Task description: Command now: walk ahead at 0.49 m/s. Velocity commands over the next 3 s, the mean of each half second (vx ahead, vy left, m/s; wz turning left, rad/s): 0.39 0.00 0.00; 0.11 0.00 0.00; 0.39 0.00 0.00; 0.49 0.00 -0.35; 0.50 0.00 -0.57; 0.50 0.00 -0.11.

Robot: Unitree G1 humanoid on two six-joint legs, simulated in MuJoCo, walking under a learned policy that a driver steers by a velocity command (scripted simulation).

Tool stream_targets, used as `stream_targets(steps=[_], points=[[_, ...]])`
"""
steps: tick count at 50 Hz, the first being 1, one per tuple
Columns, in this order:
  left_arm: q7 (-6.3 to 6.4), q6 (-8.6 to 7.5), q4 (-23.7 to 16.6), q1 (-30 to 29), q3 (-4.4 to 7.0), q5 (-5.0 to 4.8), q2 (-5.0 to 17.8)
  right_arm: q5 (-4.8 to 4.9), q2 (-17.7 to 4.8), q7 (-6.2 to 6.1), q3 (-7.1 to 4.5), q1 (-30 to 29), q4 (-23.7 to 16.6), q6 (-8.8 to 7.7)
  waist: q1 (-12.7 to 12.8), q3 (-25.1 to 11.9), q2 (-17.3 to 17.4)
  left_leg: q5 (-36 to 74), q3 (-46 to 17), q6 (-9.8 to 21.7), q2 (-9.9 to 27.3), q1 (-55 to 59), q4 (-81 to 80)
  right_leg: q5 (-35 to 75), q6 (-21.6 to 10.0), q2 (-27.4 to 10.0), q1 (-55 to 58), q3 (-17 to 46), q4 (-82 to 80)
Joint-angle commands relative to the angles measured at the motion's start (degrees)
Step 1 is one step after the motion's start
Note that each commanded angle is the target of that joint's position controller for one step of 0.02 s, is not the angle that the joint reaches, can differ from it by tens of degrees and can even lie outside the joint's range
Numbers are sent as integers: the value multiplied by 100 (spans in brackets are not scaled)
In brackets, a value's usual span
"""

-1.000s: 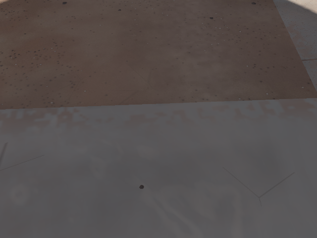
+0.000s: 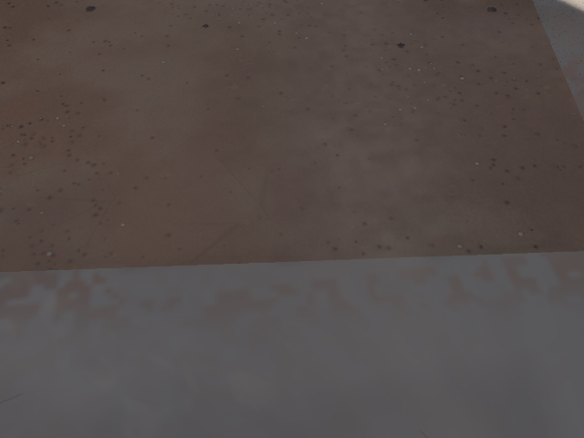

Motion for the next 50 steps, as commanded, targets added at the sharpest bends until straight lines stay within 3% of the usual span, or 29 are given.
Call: stream_targets(steps=[1,2,4,6,9,12,15,18,21,22,23,24,25,26,27,28,29,30,32,35,38,41,43,44,45,47,48,50], points=[[-46,-74,-601,-192,202,56,851,178,-906,9,-312,1410,299,29,-487,-636,263,-2042,-3953,1226,2415,2930,-2108,689,-145,-475,-3479,419,2722],[-74,-88,-646,-498,213,86,833,161,-601,38,-245,1151,289,-21,-381,-178,-17,-1593,-3448,1045,2174,2191,-2359,939,-147,-632,-3305,363,2398],[-131,28,-600,-419,190,155,594,112,-323,5,-139,1226,465,-137,-32,-45,-76,-501,-2566,710,1753,1411,-2532,1081,-27,-879,-2711,367,1863],[-188,124,-591,-419,160,164,377,125,-368,-10,-126,1519,658,-246,63,-60,24,188,-2069,645,1600,1217,-2633,1153,92,-958,-2585,238,1520],[-224,195,-837,-1154,174,159,436,140,-559,-2,-145,1845,816,-284,-15,129,148,374,-1613,545,1429,1261,-2866,1757,238,-1151,-3163,24,889],[-236,206,-1083,-1972,171,114,469,158,-540,-1,-108,2209,914,-261,-237,213,169,967,-1344,346,1287,1630,-2854,2438,354,-1186,-3595,-153,5],[-212,186,-1154,-2375,95,62,294,141,-471,-41,-35,2503,1038,-249,-360,148,246,3156,-860,55,1143,1861,-2362,2833,393,-910,-3202,-441,-894],[-147,168,-1134,-2597,52,31,250,91,-446,-101,25,2767,1178,-193,-511,-34,465,3949,-723,-64,1125,2278,-1888,2881,340,-603,-2821,-574,-1407],[-59,91,-987,-2265,96,57,422,36,-508,-173,27,2587,1209,-155,-311,-163,624,4428,-888,-17,1304,2625,-1239,2371,149,-414,-2290,-439,-1852],[-18,42,-794,-1773,141,73,517,53,-537,-200,17,2465,1202,-155,-98,-309,601,4537,-960,-59,1309,2712,-796,2370,46,-322,-1851,-384,-2212],[17,-52,-564,-1145,181,123,582,129,-573,-204,6,2333,1204,-150,233,-504,399,4114,-850,-176,1152,2610,-20,3142,-53,-362,-1129,-354,-2961],[54,-147,-375,-495,264,228,941,211,-473,-220,43,2428,1097,-190,334,-1064,76,2507,-771,-322,950,1813,960,5372,-204,-1162,194,236,-2639],[41,-108,-312,-89,346,253,1275,439,155,-237,169,3412,1188,-150,96,-2128,-1125,-1803,-395,-528,211,511,2839,8409,-1287,-2941,1880,1824,-2045],[-26,-35,-354,-178,284,-43,965,403,-262,-274,42,3505,1398,-34,136,-2609,-719,-2929,-905,-585,30,322,3480,8392,-1723,-3069,1685,2285,-2277],[-38,0,-439,-717,233,-102,793,217,-411,-263,-24,3011,1312,36,0,-1861,-415,-2625,-1066,-646,203,184,3571,7267,-1593,-2761,812,1871,-2741],[-10,21,-485,-1206,152,-64,541,69,-289,-230,-21,2545,1225,74,-117,-1146,-295,-2297,-1062,-680,342,116,3341,6230,-1355,-2466,36,1553,-3110],[38,25,-469,-1396,82,-41,359,4,-193,-197,-25,2326,1199,139,-255,-741,-264,-2050,-1092,-731,502,318,2930,5770,-1108,-2193,-608,1185,-3377],[84,40,-419,-1487,46,-30,290,-26,-78,-166,-8,2365,1219,224,-419,-615,-376,-1864,-1035,-787,566,696,2537,5397,-904,-1947,-1095,864,-3534],[90,39,-333,-1443,31,48,331,7,133,-166,38,2578,1389,369,-542,-725,-399,-1703,-848,-839,458,1241,2033,5011,-736,-1703,-1453,558,-3598],[70,64,-244,-1315,60,81,529,35,104,-254,59,2270,1411,518,-455,-699,-528,-1700,-736,-840,452,1334,1120,3256,-648,-1615,-1571,616,-3786],[73,202,-184,-1250,98,60,617,55,-7,-277,66,1958,1413,582,-345,-510,-693,-1390,-654,-775,455,1455,565,918,-548,-1589,-1882,888,-4107],[98,343,-152,-1271,109,-18,587,30,69,-270,115,2035,1530,524,-416,-214,-442,-829,-600,-632,474,1974,-426,-297,-250,-1525,-2396,997,-4170],[102,397,-81,-1023,113,-41,475,-14,-122,-287,128,2029,1494,416,-285,58,-75,-939,-1253,-493,951,1818,-1236,-308,136,-1276,-2438,891,-4024],[80,427,-63,-923,120,-91,386,65,-191,-271,113,1990,1550,378,-154,214,459,-1999,-1433,-391,952,1040,-1459,-75,179,-867,-2022,461,-3775],[59,434,-49,-948,126,-61,403,87,-165,-259,103,2010,1542,332,-171,188,625,-2875,-1604,-331,993,703,-1779,-54,129,-685,-1667,254,-3237],[-18,427,-80,-1006,126,25,257,118,-484,-258,-30,2045,1501,302,-213,294,1139,-3882,-2383,-83,1464,597,-2545,190,171,-232,-1795,-302,-2050],[-66,405,-101,-1048,140,117,243,111,-572,-279,-96,1985,1475,292,-229,400,1261,-3823,-2736,94,1822,636,-2782,573,173,-213,-1959,-393,-1346],[-127,322,-147,-1029,184,162,300,92,-580,-279,-158,1863,1397,251,-130,357,881,-3217,-2758,263,2027,930,-2863,552,133,-441,-2409,-250,-718]])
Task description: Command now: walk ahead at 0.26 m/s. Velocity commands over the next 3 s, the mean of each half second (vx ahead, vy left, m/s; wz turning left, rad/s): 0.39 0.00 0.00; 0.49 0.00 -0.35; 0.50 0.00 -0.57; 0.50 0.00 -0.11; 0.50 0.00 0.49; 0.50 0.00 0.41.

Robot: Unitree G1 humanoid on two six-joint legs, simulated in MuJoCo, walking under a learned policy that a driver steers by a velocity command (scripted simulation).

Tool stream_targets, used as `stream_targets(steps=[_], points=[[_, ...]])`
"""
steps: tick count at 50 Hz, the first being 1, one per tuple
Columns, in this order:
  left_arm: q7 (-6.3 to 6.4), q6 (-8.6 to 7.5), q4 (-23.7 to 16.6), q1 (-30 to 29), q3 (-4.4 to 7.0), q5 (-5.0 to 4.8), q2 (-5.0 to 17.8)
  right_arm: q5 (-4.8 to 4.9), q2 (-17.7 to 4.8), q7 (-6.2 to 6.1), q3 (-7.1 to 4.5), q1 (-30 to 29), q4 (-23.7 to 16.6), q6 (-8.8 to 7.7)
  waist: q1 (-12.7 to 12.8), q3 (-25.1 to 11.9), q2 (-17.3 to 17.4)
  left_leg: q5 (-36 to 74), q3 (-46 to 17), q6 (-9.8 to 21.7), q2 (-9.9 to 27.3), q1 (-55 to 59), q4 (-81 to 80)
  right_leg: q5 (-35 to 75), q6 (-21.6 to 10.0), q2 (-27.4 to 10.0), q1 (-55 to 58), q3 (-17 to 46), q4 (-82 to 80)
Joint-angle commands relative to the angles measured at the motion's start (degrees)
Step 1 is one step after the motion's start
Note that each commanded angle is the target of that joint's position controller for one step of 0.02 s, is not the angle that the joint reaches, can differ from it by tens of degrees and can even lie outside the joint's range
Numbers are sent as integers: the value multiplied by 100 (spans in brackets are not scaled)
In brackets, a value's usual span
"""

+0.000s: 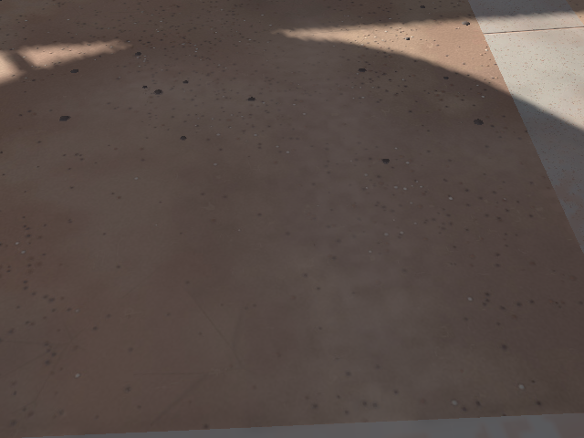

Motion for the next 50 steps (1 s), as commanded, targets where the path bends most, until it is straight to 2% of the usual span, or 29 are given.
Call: stream_targets(steps=[1,4,6,7,8,9,10,11,12,14,17,22,26,27,28,29,30,31,32,33,34,35,36,37,38,40,43,47,50], points=[[-88,-159,-268,23,114,82,352,-14,-916,-13,-245,53,-184,-110,107,899,759,-2095,-1829,953,1509,-482,-1855,-302,-14,-282,-758,205,900],[-75,-281,-345,-11,114,12,215,3,-897,21,-302,-35,-210,-162,170,889,758,-1823,-1294,863,1208,-684,-1449,-433,-64,-177,15,-42,-179],[-24,-321,-59,689,136,-36,129,5,-874,41,-343,-65,-246,-156,387,857,444,-1946,-1005,809,918,-1358,-780,-117,-65,65,1326,-220,-1102],[24,-369,92,1218,181,-13,281,-17,-705,56,-315,-160,-337,-191,553,796,-70,-1722,-663,684,647,-1964,90,-431,-108,-405,2090,488,-1551],[77,-409,181,1840,309,4,862,64,-169,139,-183,-283,-573,-255,699,565,-1556,-1418,286,389,-136,-3061,1947,-2114,-484,-1766,2799,2793,-2641],[57,-371,263,2048,360,-3,1046,-114,-537,183,-254,-671,-784,-281,731,913,-1410,-1410,315,442,-115,-3696,2972,-2713,-860,-2480,2403,3887,-3074],[46,-370,122,1556,294,30,829,-179,-685,253,-297,-881,-874,-300,426,1174,-719,-862,10,498,216,-3673,3455,-2579,-938,-2418,1853,3725,-3041],[24,-408,-22,1147,263,16,729,-134,-589,314,-279,-852,-839,-328,216,1182,-407,-390,-66,479,345,-3506,3515,-2070,-833,-2178,1568,3238,-3084],[26,-457,-111,938,247,-13,688,-109,-517,357,-269,-770,-787,-357,96,1072,-314,-21,-58,418,431,-3314,3450,-1406,-723,-1944,1523,2754,-3147],[63,-549,-68,999,180,-39,500,-136,-529,408,-287,-739,-727,-340,40,857,-293,445,116,277,429,-3155,3366,5,-619,-1596,1691,1969,-3103],[83,-592,130,1465,119,-46,408,-108,-468,403,-277,-1153,-887,-261,106,774,-369,760,309,144,386,-3421,3146,1509,-637,-1442,2008,1391,-2898],[100,-616,203,1661,68,-34,433,-37,-362,406,-171,-2353,-1400,-231,297,934,-514,1274,601,58,216,-3068,1751,2774,-683,-1321,1829,902,-2807],[128,-616,282,1701,94,-22,546,-15,-493,383,-171,-2680,-1631,-244,296,1012,-539,1205,680,299,104,-2527,1062,3516,-711,-1516,2062,880,-2603],[129,-610,268,1579,102,-18,597,-8,-571,372,-200,-2629,-1666,-271,194,994,-480,1103,650,378,41,-2319,884,4034,-668,-1542,2143,894,-2411],[131,-607,242,1433,124,-14,684,-2,-645,342,-241,-2321,-1607,-306,26,822,-488,948,660,464,-88,-1874,761,4842,-602,-1538,2220,860,-2027],[130,-598,226,1326,149,-13,769,7,-753,297,-302,-1739,-1444,-353,-211,495,-500,814,676,548,-246,-1188,631,5529,-530,-1479,2262,820,-1380],[114,-577,207,1210,160,-33,804,-3,-889,239,-386,-748,-1131,-421,-621,-33,-342,1016,675,653,-297,23,290,5457,-426,-1263,1969,670,-297],[78,-579,77,1189,120,-90,658,-145,-1277,163,-512,223,-939,-483,-930,-699,-18,329,-309,861,639,1538,188,3840,-359,-993,875,573,1202],[42,-541,-14,1919,-14,-287,-104,-305,-1819,167,-625,636,-951,-484,-583,-1608,1130,-487,-2959,1460,2483,3212,-175,-460,-141,-101,-1076,208,3370],[56,-500,63,1737,164,-190,518,-89,-1582,210,-604,305,-1008,-384,-598,-1535,707,-1351,-3960,1591,2544,2612,-1029,-840,-224,-45,-1578,696,4141],[45,-469,-138,1100,226,-124,638,-36,-1211,217,-492,-420,-1123,-381,-333,-508,392,-1609,-2969,1340,2313,1680,-1215,-245,-262,-429,-1797,739,4139],[11,-470,-257,705,223,-87,540,-22,-880,235,-405,-859,-1204,-440,-227,-9,185,-914,-2207,1161,2075,826,-1440,172,-265,-623,-1625,724,3826],[-12,-421,-265,612,241,-47,430,-36,-733,222,-362,-940,-1165,-495,-84,243,212,-240,-1569,971,1833,324,-1532,313,-254,-757,-1380,738,3590],[-51,-335,-275,682,252,28,349,-16,-591,185,-317,-878,-1083,-533,79,334,301,224,-1062,833,1650,-38,-1579,343,-216,-845,-1131,736,3407],[-83,-256,-282,741,257,48,253,-9,-526,165,-291,-753,-1022,-577,159,335,321,543,-750,772,1589,-167,-1613,370,-200,-867,-995,720,3281],[-123,-138,-417,531,272,51,187,26,-612,143,-299,-490,-947,-665,218,420,315,987,-321,764,1544,-187,-1732,565,-168,-909,-1156,653,3061],[-187,-50,-705,-135,276,35,232,1,-735,128,-317,-237,-904,-697,198,602,323,1309,241,716,1449,-51,-1849,1241,-110,-985,-1725,545,2507],[-306,-92,-1079,-1131,203,-3,198,26,-815,102,-294,12,-842,-706,18,749,328,2004,937,565,1218,59,-1822,2151,-49,-820,-1578,152,963],[-360,-95,-1191,-1457,209,25,300,5,-938,54,-317,366,-757,-708,-87,649,311,2638,1167,574,1420,719,-1561,2421,-162,-775,-1605,-55,645]])
Over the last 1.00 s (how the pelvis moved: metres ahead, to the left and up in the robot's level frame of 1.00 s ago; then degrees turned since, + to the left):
0.30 -0.04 0.03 1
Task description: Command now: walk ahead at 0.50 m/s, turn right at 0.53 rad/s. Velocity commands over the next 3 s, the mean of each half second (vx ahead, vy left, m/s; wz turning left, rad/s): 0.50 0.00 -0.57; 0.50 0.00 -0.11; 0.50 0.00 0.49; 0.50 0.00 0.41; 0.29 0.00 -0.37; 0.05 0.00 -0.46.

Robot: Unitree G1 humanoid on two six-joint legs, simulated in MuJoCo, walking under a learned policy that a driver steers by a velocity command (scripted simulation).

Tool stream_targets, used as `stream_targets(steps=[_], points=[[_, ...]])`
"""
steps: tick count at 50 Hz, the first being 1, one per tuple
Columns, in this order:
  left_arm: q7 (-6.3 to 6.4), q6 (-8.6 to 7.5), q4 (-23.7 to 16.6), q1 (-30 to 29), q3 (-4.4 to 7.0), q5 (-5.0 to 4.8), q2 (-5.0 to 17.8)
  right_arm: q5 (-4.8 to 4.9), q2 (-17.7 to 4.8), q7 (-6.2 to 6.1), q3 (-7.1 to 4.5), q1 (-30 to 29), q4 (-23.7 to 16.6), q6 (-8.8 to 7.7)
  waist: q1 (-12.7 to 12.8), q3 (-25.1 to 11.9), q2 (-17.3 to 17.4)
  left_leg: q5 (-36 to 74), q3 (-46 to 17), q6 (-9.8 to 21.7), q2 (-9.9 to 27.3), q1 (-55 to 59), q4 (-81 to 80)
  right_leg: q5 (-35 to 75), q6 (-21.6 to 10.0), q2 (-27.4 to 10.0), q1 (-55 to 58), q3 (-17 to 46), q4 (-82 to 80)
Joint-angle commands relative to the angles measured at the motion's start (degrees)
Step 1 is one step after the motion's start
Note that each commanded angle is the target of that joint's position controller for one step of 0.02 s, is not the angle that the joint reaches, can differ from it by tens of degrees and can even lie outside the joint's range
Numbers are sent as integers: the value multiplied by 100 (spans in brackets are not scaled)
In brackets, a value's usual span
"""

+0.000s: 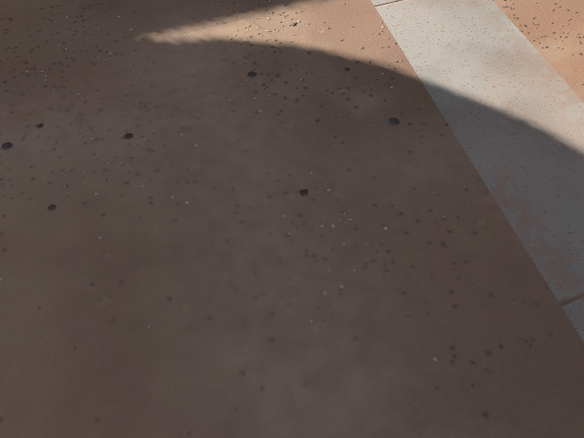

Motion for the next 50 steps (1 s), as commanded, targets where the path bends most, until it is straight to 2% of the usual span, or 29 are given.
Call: stream_targets(steps=[1,3,6,8,9,10,11,12,13,14,15,18,20,23,26,30,31,32,33,34,35,36,37,38,39,40,43,47,50], points=[[-62,-51,-398,-432,-19,16,138,-12,-731,-55,-122,239,-206,-60,16,236,452,2661,-393,352,1716,-47,-350,175,-104,102,94,-292,-332],[-67,-81,-500,-682,-11,52,180,-48,-688,-115,-121,403,-105,-14,-13,305,458,3073,-320,336,1853,605,-94,141,-225,89,-182,-230,-595],[-48,-89,-505,-713,25,84,233,-44,-830,-146,-164,377,-83,82,37,224,597,4865,-7,271,1796,836,632,-524,-434,529,464,-685,-1006],[-5,-106,-331,-83,112,122,404,-55,-1073,-143,-243,337,-88,189,318,-117,711,5790,56,262,1845,813,1802,-1236,-637,891,1306,-813,-1124],[49,-145,-137,504,190,135,544,-58,-1146,-107,-272,308,-132,237,519,-432,719,5466,26,232,1856,587,2790,-1387,-753,1043,1981,-739,-1364],[130,-170,84,1297,326,175,792,94,-972,-5,-244,408,-274,263,778,-1018,-6,4723,159,-83,1513,-1129,4409,-1194,-1134,850,4060,-194,-1458],[240,-61,128,1829,519,96,1215,143,-938,106,-238,-326,-645,148,1293,-1460,-1206,567,33,-460,524,-3463,6900,-1724,-1733,-424,5668,2042,-2053],[294,-32,84,1768,503,60,1469,107,-1091,162,-257,-941,-1076,12,1077,-1450,-782,-1205,-1042,-398,365,-4398,7343,-907,-1848,-924,5747,2994,-2488],[340,-31,39,1514,450,74,1397,135,-992,182,-211,-1250,-1178,-70,890,-970,-47,-819,-1516,-311,656,-4494,6726,-496,-1620,-988,5136,2821,-2746],[366,-50,51,1244,401,62,1174,123,-891,199,-186,-1092,-1107,-67,588,-522,400,-604,-1629,-275,876,-4259,5981,-367,-1408,-912,4430,2555,-2872],[397,-75,27,938,349,23,1009,2,-826,211,-184,-1074,-1117,17,333,-238,531,-579,-1702,-317,1005,-3970,5378,-473,-1251,-695,3871,2250,-3022],[395,-304,-27,658,281,-81,890,-213,-689,235,-171,-930,-1053,279,23,-90,365,-64,-1637,-492,943,-3146,4468,-424,-1169,-236,2948,1630,-3356],[351,-399,98,764,321,-128,1067,-188,-705,244,-158,-1485,-1320,323,59,112,65,671,-1538,-611,878,-3005,3577,-566,-1119,1,2488,1380,-3508],[281,-400,122,900,327,-89,1057,-72,-730,265,-101,-1917,-1469,266,234,85,-143,1907,-1510,-590,722,-2578,2286,-674,-950,177,2299,1230,-3369],[279,-400,121,1025,332,-66,1089,-24,-890,268,-109,-2151,-1533,203,358,56,-155,2537,-1679,-472,693,-2178,1743,-1067,-752,52,2312,1469,-3084],[433,-388,113,1284,331,121,1180,-7,-1155,283,-150,-1851,-1388,77,261,210,-113,2239,-1911,-370,895,-2254,1182,-1116,-600,-181,3078,1643,-2249],[438,-370,82,1236,322,126,1191,-31,-1177,291,-170,-1381,-1202,24,21,82,63,2227,-1845,-320,878,-1810,887,-846,-553,-73,3103,1477,-1639],[410,-368,62,1215,295,103,1076,-87,-1237,288,-217,-545,-823,-25,-281,-314,438,2158,-1599,-298,647,-909,707,-490,-510,339,2954,1131,-465],[355,-408,6,1331,248,16,771,-180,-1375,281,-260,265,-531,-70,-446,-799,1230,3212,-1924,-180,1076,206,1142,-1753,-421,1042,2071,594,1474],[387,-451,50,2088,159,-157,322,-288,-1455,302,-199,424,-550,-71,74,-1000,1968,4514,-3516,219,2208,1337,1590,-3595,-301,1386,473,757,3114],[452,-428,258,2658,148,-198,522,-185,-1754,244,-317,357,-622,11,45,-1399,1863,2383,-4841,984,2800,1504,960,-3375,-215,1317,-351,1006,3689],[429,-402,167,1969,156,-121,779,-137,-1334,203,-249,-240,-774,49,58,-815,1133,37,-4979,1107,2634,777,302,-2834,-157,876,-691,997,3621],[324,-408,-38,1108,187,-23,945,-105,-916,190,-107,-690,-867,54,58,-134,377,-359,-4383,888,2180,-194,-27,-2197,-66,587,-493,1008,2963],[237,-378,-135,944,174,71,849,-135,-1087,161,-124,-661,-779,27,158,-134,714,202,-4348,963,2189,-472,-2,-1992,41,439,-315,905,2749],[165,-303,-132,886,153,173,815,-61,-1047,147,-107,-543,-693,19,222,-107,719,681,-3989,898,1942,-720,-93,-1876,150,245,-50,755,2356],[117,-247,-131,813,123,202,715,-3,-970,148,-90,-423,-590,8,239,-114,797,997,-3674,837,1703,-888,-161,-1802,252,216,156,604,2071],[85,-233,-329,298,-15,113,498,23,-997,128,-123,-40,-418,9,183,-177,741,2368,-3096,887,1414,-824,-194,-1556,470,209,169,297,1199],[71,-274,-635,-553,-168,7,351,51,-975,131,-158,154,-394,103,-20,-171,736,2218,-2771,787,1120,-847,-227,-951,566,386,597,73,-320],[126,-316,-790,-826,-178,-49,445,29,-1035,146,-202,275,-401,162,-102,-182,773,2310,-2908,713,1176,-748,10,-772,542,491,960,89,-886]])
Over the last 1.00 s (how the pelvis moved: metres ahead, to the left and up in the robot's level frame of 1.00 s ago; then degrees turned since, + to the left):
0.42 0.01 0.00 -13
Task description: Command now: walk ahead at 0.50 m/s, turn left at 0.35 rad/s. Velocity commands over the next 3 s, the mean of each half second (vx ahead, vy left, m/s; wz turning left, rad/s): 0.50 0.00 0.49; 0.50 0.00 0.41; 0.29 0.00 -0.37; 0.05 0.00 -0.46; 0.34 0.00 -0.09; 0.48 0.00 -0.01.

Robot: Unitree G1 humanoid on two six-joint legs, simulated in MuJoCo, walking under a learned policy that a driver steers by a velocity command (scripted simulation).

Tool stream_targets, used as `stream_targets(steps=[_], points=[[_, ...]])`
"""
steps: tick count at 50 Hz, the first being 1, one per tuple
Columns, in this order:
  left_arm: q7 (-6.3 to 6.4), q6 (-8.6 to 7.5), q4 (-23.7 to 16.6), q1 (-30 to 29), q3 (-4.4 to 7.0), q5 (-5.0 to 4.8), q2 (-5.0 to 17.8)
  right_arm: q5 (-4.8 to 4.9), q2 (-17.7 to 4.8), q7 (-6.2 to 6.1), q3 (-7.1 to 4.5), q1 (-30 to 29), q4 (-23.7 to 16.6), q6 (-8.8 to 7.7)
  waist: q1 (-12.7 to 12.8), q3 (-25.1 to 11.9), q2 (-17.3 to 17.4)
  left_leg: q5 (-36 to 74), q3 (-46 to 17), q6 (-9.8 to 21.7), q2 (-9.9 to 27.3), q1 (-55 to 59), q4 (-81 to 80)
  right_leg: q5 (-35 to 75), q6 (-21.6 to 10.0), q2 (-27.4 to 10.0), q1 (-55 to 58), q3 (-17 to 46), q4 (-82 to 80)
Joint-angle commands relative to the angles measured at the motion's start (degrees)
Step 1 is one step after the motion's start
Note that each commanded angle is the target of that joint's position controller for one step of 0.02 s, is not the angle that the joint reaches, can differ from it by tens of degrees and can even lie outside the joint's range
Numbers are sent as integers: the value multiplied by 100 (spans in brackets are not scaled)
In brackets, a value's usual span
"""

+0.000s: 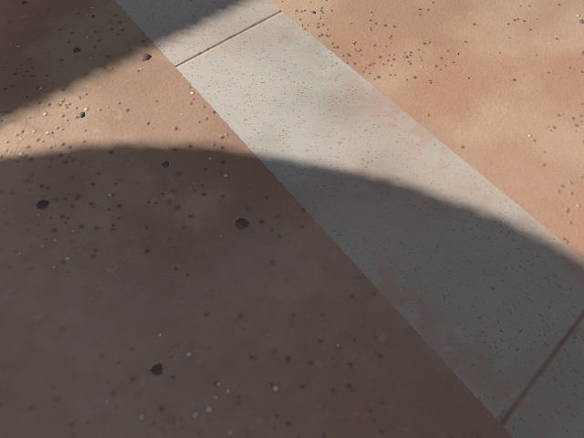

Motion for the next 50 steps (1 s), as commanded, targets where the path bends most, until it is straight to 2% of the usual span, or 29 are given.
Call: stream_targets(steps=[1,3,4,5,6,7,8,9,10,11,15,20,23,26,27,29,30,31,32,33,34,35,36,37,38,40,43,47,50], points=[[65,-117,-475,-329,71,-62,463,-4,-1082,-23,-251,-128,-371,-24,248,-154,831,2213,-1155,801,1332,-271,-216,141,-12,208,709,-132,-528],[122,-187,-396,140,133,-72,591,-2,-1179,-41,-308,-314,-454,11,514,-227,792,2019,-1328,659,1332,-441,192,44,-89,277,1497,-87,-1025],[175,-245,-219,692,202,-32,724,14,-1150,-34,-314,-377,-491,13,747,-438,556,2078,-1217,544,1095,-662,829,17,-184,301,2301,-67,-1360],[254,-332,-97,1455,316,97,1090,60,-938,-13,-273,-437,-616,-9,1047,-938,-13,1537,-869,398,664,-1204,2135,-543,-409,-477,3334,734,-1659],[322,-333,-111,2062,412,211,1584,128,-437,-32,-176,-297,-860,-22,1113,-1567,-985,-824,-171,243,53,-2393,3733,-1376,-668,-1930,4534,2373,-2041],[324,-198,-56,1942,493,103,1725,111,-630,-52,-232,87,-920,63,833,-1671,-1579,-1783,65,259,-88,-3320,4702,-2220,-1168,-2423,4407,4020,-2631],[297,-152,-227,1436,360,53,1084,-17,-867,-56,-274,-89,-767,160,676,-898,-583,-1339,-137,318,379,-3511,5127,-2827,-1118,-2131,3732,3431,-2695],[261,-177,-286,1078,271,1,717,-61,-783,27,-271,-393,-788,172,609,-354,-241,-857,-136,285,540,-3447,5036,-2243,-1006,-1768,3087,2572,-2788],[253,-209,-284,948,229,19,567,-61,-679,77,-267,-507,-809,200,496,-178,-260,-577,-106,227,677,-3262,4864,-1415,-879,-1517,2731,1881,-2902],[282,-255,-219,1034,212,7,515,-122,-685,120,-284,-605,-846,258,447,-97,-363,-449,-78,164,775,-3181,4755,-799,-830,-1362,2576,1419,-2949],[293,-419,-7,1479,259,-71,618,-147,-626,226,-266,-1056,-1074,413,394,-213,-260,106,30,5,825,-3461,4708,896,-872,-1274,2814,471,-2975],[276,-397,126,1768,277,-47,654,-137,-592,346,-177,-2015,-1458,444,512,22,-228,1000,232,-110,856,-3751,3692,1325,-877,-1166,2915,-388,-3061],[281,-381,192,1922,308,-48,788,-147,-536,412,-87,-2606,-1689,427,647,183,-238,1363,559,-10,798,-3372,2746,1469,-810,-1175,2912,-792,-3050],[308,-315,313,2205,345,-40,923,-173,-598,433,-62,-2971,-1883,416,751,279,-221,987,862,215,677,-3179,2181,1990,-750,-1306,3361,-1042,-2836],[321,-276,347,2259,354,-34,965,-186,-627,425,-67,-3003,-1920,415,745,265,-236,756,962,312,587,-3065,2042,2470,-719,-1330,3530,-1150,-2642],[351,-194,395,2299,390,-29,1136,-210,-714,369,-109,-2758,-1897,414,597,28,-372,125,1208,546,218,-2495,1878,4290,-651,-1345,3788,-1384,-1849],[357,-133,411,2314,411,-28,1230,-213,-799,328,-159,-2331,-1793,394,407,-243,-401,-141,1267,689,-13,-2008,1769,4959,-643,-1344,3851,-1453,-1098],[353,-73,391,2289,417,-50,1280,-237,-915,268,-239,-1576,-1574,336,83,-689,-298,-59,1232,855,-221,-1061,1402,4789,-578,-1297,3571,-1547,23],[339,-56,261,2218,391,-43,1210,-298,-1274,172,-394,-582,-1270,295,-359,-1271,111,-219,447,1118,191,467,1072,3337,-382,-1170,2458,-1583,1622],[213,-99,-181,2393,233,-81,465,-261,-2005,89,-560,-598,-1337,307,25,-1755,1547,-442,-2489,1871,2038,2349,834,-1867,-14,-213,-224,-1449,3655],[184,-174,-405,1671,335,-30,956,-96,-2067,48,-573,-330,-1460,385,-306,-2016,781,-236,-4064,2097,2398,2396,15,-2281,33,230,-992,-161,4372],[160,-232,-560,1195,322,-88,913,-67,-1924,-3,-534,-584,-1338,414,-191,-1143,464,320,-2997,1925,2217,1868,-58,-1600,-45,-121,-1428,99,4221],[168,-292,-509,1306,275,-109,834,-17,-1584,-25,-448,-874,-1323,389,80,-604,250,1048,-2357,1709,1989,1011,-117,-1138,-73,-335,-1140,80,3621],[179,-256,-391,1459,278,-62,805,-15,-1332,-42,-373,-1169,-1354,340,350,-361,133,1662,-1818,1483,1678,404,-190,-1029,-64,-474,-723,90,3189],[177,-148,-328,1698,269,42,778,15,-1142,-53,-302,-1367,-1388,287,570,-361,211,2029,-1445,1386,1451,-13,-285,-997,-11,-529,-293,110,2947],[130,42,-267,1861,262,122,697,41,-1042,-20,-242,-1292,-1347,139,681,-448,281,2532,-1119,1361,1267,-330,-416,-949,67,-502,60,24,2668],[70,128,-405,1408,236,106,590,39,-1169,1,-253,-900,-1154,43,582,-191,370,2445,-862,1240,1129,-424,-713,-329,129,-523,-241,-89,2005],[33,127,-578,675,219,32,610,34,-1161,6,-218,-524,-1014,6,307,-13,495,2552,-589,929,1108,135,-836,530,66,-502,-724,-153,1035],[-2,105,-707,208,178,-18,566,-16,-1141,-17,-179,-300,-907,-32,134,103,516,2698,-331,804,1207,551,-910,864,-84,-380,-826,-220,472]])
Over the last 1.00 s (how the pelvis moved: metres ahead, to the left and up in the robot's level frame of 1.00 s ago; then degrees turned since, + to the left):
0.55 -0.10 -0.04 -19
